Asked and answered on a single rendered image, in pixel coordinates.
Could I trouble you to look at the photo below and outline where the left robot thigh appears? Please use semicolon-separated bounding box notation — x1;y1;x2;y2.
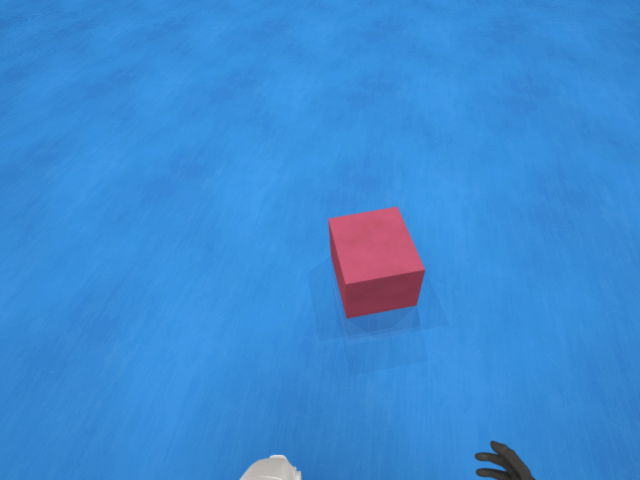
240;458;301;480

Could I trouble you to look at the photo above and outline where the carton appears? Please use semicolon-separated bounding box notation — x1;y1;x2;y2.
328;206;425;319

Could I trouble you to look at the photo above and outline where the robot right hand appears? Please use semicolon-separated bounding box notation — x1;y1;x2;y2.
475;441;536;480

